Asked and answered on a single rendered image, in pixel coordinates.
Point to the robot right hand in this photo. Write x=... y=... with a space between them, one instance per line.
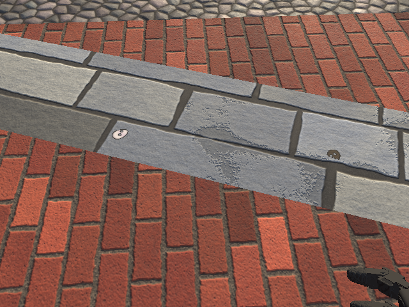
x=385 y=280

